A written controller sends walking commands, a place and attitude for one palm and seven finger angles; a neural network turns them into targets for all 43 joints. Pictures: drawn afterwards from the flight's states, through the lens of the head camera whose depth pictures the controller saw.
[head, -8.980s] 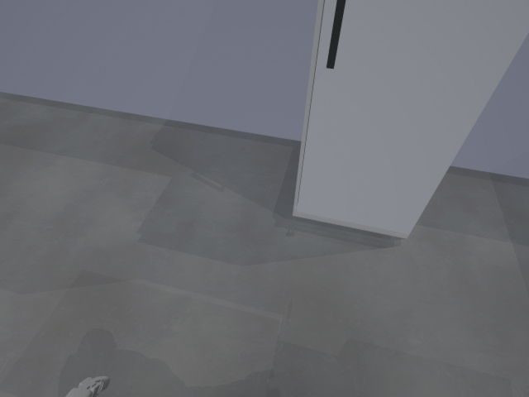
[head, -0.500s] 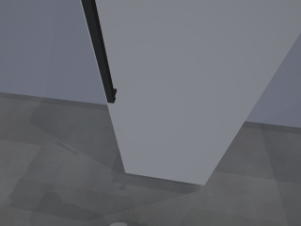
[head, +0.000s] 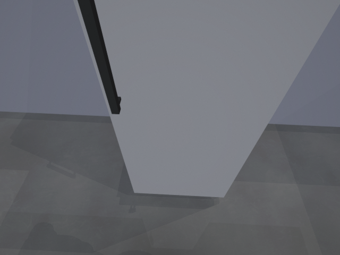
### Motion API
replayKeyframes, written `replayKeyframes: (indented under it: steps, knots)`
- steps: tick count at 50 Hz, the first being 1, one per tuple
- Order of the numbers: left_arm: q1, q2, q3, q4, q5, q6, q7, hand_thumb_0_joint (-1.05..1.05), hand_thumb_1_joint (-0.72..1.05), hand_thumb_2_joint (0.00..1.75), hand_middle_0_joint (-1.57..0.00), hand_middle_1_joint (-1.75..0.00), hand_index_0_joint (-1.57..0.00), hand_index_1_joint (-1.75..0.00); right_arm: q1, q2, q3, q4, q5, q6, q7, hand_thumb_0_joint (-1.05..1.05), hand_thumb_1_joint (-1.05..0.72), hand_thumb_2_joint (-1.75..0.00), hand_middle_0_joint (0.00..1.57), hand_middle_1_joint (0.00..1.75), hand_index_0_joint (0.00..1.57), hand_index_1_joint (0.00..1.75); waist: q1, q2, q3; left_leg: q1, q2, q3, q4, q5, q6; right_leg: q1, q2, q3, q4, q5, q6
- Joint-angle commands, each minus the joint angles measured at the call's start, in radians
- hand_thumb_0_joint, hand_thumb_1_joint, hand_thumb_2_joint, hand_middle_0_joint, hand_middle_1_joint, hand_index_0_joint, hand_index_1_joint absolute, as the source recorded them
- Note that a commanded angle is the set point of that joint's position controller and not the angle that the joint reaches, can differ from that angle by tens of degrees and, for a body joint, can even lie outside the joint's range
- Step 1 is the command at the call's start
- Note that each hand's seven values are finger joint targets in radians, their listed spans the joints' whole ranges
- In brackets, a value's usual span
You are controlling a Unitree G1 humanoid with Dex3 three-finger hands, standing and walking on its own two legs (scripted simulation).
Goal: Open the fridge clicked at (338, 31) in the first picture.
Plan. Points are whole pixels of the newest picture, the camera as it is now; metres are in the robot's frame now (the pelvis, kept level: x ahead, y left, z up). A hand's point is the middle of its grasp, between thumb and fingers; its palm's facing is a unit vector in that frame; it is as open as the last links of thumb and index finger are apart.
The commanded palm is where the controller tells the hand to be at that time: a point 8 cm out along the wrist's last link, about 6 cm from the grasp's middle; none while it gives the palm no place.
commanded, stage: come to a stop and stand still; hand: left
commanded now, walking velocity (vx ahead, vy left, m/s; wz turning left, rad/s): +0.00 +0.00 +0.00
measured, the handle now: (103, 50) +0.49 +0.18 +0.23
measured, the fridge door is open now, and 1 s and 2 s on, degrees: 0 0 0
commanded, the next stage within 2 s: look again from close up in 0.56 s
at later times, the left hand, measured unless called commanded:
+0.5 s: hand out of the picture +0.06 +0.17 -0.16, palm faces +0.03 -0.97 -0.25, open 7.3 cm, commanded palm none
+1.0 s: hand out of the picture +0.01 +0.17 -0.17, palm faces +0.04 -0.98 -0.21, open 7.4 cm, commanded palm none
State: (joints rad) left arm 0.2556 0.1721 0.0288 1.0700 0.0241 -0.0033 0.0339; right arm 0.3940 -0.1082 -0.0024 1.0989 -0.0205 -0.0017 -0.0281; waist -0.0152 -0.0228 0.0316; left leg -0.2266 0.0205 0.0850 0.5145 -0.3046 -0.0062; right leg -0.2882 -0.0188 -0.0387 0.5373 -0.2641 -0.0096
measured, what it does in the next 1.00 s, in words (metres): stands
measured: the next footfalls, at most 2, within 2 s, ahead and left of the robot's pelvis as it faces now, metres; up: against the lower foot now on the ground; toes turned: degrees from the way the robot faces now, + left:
none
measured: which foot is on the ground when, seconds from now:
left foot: down 0.00-1.00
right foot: down 0.00-1.00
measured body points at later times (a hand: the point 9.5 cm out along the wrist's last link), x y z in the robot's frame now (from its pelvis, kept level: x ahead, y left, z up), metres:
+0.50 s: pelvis +0.02 -0.01 +0.00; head +0.03 -0.03 +0.45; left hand +0.06 +0.22 -0.14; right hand +0.02 -0.23 -0.17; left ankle -0.02 +0.12 -0.73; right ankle +0.01 -0.10 -0.73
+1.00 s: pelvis +0.01 -0.01 +0.01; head +0.02 -0.02 +0.46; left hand +0.01 +0.22 -0.15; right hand +0.01 -0.22 -0.16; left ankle -0.02 +0.12 -0.73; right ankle +0.01 -0.10 -0.73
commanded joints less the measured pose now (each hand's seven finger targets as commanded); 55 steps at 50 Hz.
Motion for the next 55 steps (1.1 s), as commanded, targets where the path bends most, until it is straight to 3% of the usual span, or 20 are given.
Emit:
replayKeyframes:
  steps: [1, 2, 3, 4, 5, 7, 8, 9, 12, 15, 17, 20, 27, 36, 38, 41, 55]
  knots:
    - [0.073, 0.128, -0.007, -0.015, -0.007, -0.045, 0.005, 0.00, 0.90, 0.90, -0.20, -0.30, -0.20, -0.30, -0.011, -0.032, -0.007, -0.097, -0.007, -0.020, 0.016, 0.00, -0.90, -0.90, 0.20, 0.30, 0.20, 0.30, -0.002, 0.011, -0.052, -0.057, 0.019, -0.020, 0.145, -0.132, 0.009, 0.025, -0.219, 0.209, -0.234, 0.010, -0.129]
    - [0.064, 0.111, -0.002, -0.025, -0.004, -0.050, 0.010, 0.00, 0.90, 0.90, -0.20, -0.30, -0.20, -0.30, 0.029, -0.039, -0.009, -0.074, -0.005, -0.021, 0.020, 0.00, -0.90, -0.90, 0.20, 0.30, 0.20, 0.30, -0.022, -0.055, -0.115, -0.048, 0.011, -0.031, 0.135, -0.088, 0.007, 0.094, -0.165, 0.182, -0.191, 0.142, -0.130]
    - [0.046, 0.101, 0.001, -0.021, -0.012, -0.055, 0.015, 0.00, 0.90, 0.90, -0.20, -0.30, -0.20, -0.30, 0.063, -0.057, -0.007, -0.060, -0.003, -0.024, 0.017, 0.00, -0.90, -0.90, 0.20, 0.30, 0.20, 0.30, -0.034, -0.166, -0.145, -0.043, 0.024, -0.051, 0.102, -0.047, 0.013, 0.137, -0.154, 0.162, -0.142, 0.229, -0.124]
    - [0.029, 0.080, -0.007, -0.020, -0.017, -0.054, 0.017, 0.00, 0.90, 0.90, -0.20, -0.30, -0.20, -0.30, 0.075, -0.070, -0.006, -0.053, 0.000, -0.028, 0.012, 0.00, -0.90, -0.90, 0.20, 0.30, 0.20, 0.30, -0.035, -0.178, -0.153, -0.014, 0.028, -0.062, 0.051, 0.006, 0.015, 0.144, -0.147, 0.142, -0.114, 0.259, -0.112]
    - [0.022, 0.070, -0.011, -0.022, -0.019, -0.050, 0.018, 0.00, 0.90, 0.90, -0.20, -0.30, -0.20, -0.30, 0.077, -0.077, -0.005, -0.045, 0.002, -0.032, 0.010, 0.00, -0.90, -0.90, 0.20, 0.30, 0.20, 0.30, -0.032, -0.115, -0.136, 0.023, 0.039, -0.086, 0.002, 0.078, 0.017, 0.112, -0.131, 0.129, -0.092, 0.224, -0.095]
    - [0.026, 0.065, -0.012, -0.023, -0.018, -0.044, 0.015, 0.00, 0.90, 0.90, -0.20, -0.30, -0.20, -0.30, 0.054, -0.090, 0.000, -0.033, -0.003, -0.043, 0.004, 0.00, -0.90, -0.90, 0.20, 0.30, 0.20, 0.30, -0.008, 0.133, -0.060, 0.006, 0.088, -0.122, -0.040, 0.275, 0.029, 0.093, -0.076, 0.086, -0.020, 0.230, -0.061]
    - [0.027, 0.069, -0.011, -0.019, -0.018, -0.041, 0.014, 0.00, 0.90, 0.90, -0.20, -0.30, -0.20, -0.30, 0.038, -0.090, 0.001, -0.035, -0.001, -0.041, -0.002, 0.00, -0.90, -0.90, 0.20, 0.30, 0.20, 0.30, 0.000, 0.140, -0.020, -0.019, 0.097, -0.129, -0.050, 0.316, 0.032, 0.093, -0.067, 0.079, -0.016, 0.235, -0.054]
    - [0.037, 0.065, -0.012, -0.011, -0.018, -0.040, 0.013, 0.00, 0.90, 0.90, -0.20, -0.30, -0.20, -0.30, 0.027, -0.089, 0.002, -0.035, 0.000, -0.038, -0.006, 0.00, -0.90, -0.90, 0.20, 0.30, 0.20, 0.30, 0.006, 0.127, 0.006, -0.026, 0.093, -0.124, -0.053, 0.310, 0.032, 0.091, -0.071, 0.085, -0.029, 0.255, -0.054]
    - [0.044, 0.073, -0.014, 0.002, -0.017, -0.043, 0.011, 0.00, 0.90, 0.90, -0.20, -0.30, -0.20, -0.30, 0.034, -0.082, 0.005, -0.034, 0.003, -0.032, -0.010, 0.00, -0.90, -0.90, 0.20, 0.30, 0.20, 0.30, 0.000, -0.002, 0.051, -0.028, 0.074, -0.109, -0.065, 0.220, 0.022, 0.088, -0.090, 0.099, -0.063, 0.352, -0.053]
    - [0.037, 0.076, -0.012, -0.005, -0.018, -0.041, 0.011, 0.00, 0.90, 0.90, -0.20, -0.30, -0.20, -0.30, 0.027, -0.094, 0.002, -0.025, 0.003, -0.031, -0.010, 0.00, -0.90, -0.90, 0.20, 0.30, 0.20, 0.30, -0.003, -0.030, 0.040, 0.002, 0.070, -0.107, -0.089, 0.197, 0.021, 0.094, -0.091, 0.100, -0.076, 0.331, -0.050]
    - [0.038, 0.082, -0.010, -0.010, -0.017, -0.040, 0.011, 0.00, 0.90, 0.90, -0.20, -0.30, -0.20, -0.30, 0.015, -0.099, 0.003, -0.017, 0.003, -0.033, -0.010, 0.00, -0.90, -0.90, 0.20, 0.30, 0.20, 0.30, 0.001, 0.002, 0.028, 0.019, 0.069, -0.109, -0.099, 0.212, 0.021, 0.107, -0.092, 0.098, -0.075, 0.332, -0.049]
    - [0.036, 0.086, -0.007, -0.013, -0.015, -0.039, 0.010, 0.00, 0.90, 0.90, -0.20, -0.30, -0.20, -0.30, 0.001, -0.104, -0.001, -0.016, 0.002, -0.029, -0.009, 0.00, -0.90, -0.90, 0.20, 0.30, 0.20, 0.30, 0.001, -0.013, 0.033, 0.031, 0.068, -0.106, -0.110, 0.195, 0.021, 0.100, -0.093, 0.105, -0.093, 0.302, -0.050]
    - [0.050, 0.103, -0.003, -0.009, -0.013, -0.039, 0.007, 0.00, 0.90, 0.90, -0.20, -0.30, -0.20, -0.30, -0.024, -0.118, -0.002, -0.014, 0.004, -0.027, -0.010, 0.00, -0.90, -0.90, 0.20, 0.30, 0.20, 0.30, 0.006, 0.017, 0.014, 0.054, 0.068, -0.094, -0.118, 0.193, 0.018, 0.125, -0.100, 0.111, -0.109, 0.328, -0.054]
    - [0.067, 0.105, -0.008, 0.007, -0.012, -0.037, 0.004, 0.00, 0.90, 0.90, -0.20, -0.30, -0.20, -0.30, -0.037, -0.117, -0.001, -0.001, 0.007, -0.025, -0.010, 0.00, -0.90, -0.90, 0.20, 0.30, 0.20, 0.30, 0.008, 0.016, 0.035, 0.054, 0.069, -0.095, -0.132, 0.158, 0.020, 0.111, -0.100, 0.119, -0.151, 0.247, -0.052]
    - [0.069, 0.104, -0.008, 0.010, -0.013, -0.036, 0.003, 0.00, 0.90, 0.90, -0.20, -0.30, -0.20, -0.30, -0.041, -0.125, -0.001, 0.001, 0.006, -0.026, -0.010, 0.00, -0.90, -0.90, 0.20, 0.30, 0.20, 0.30, 0.009, 0.041, 0.028, 0.056, 0.071, -0.097, -0.131, 0.164, 0.021, 0.111, -0.099, 0.119, -0.147, 0.236, -0.053]
    - [0.076, 0.098, -0.009, 0.014, -0.012, -0.036, 0.003, 0.00, 0.90, 0.90, -0.20, -0.30, -0.20, -0.30, -0.040, -0.119, -0.001, 0.006, 0.007, -0.027, -0.011, 0.00, -0.90, -0.90, 0.20, 0.30, 0.20, 0.30, 0.010, 0.017, 0.032, 0.056, 0.074, -0.100, -0.139, 0.166, 0.023, 0.110, -0.096, 0.118, -0.151, 0.234, -0.051]
    - [0.061, 0.101, -0.004, 0.010, -0.012, -0.030, 0.002, 0.00, 0.90, 0.90, -0.20, -0.30, -0.20, -0.30, -0.038, -0.130, -0.003, 0.014, 0.005, -0.034, -0.011, 0.00, -0.90, -0.90, 0.20, 0.30, 0.20, 0.30, 0.019, 0.036, 0.045, 0.028, 0.078, -0.120, -0.165, 0.166, 0.033, 0.107, -0.092, 0.101, -0.138, 0.158, -0.048]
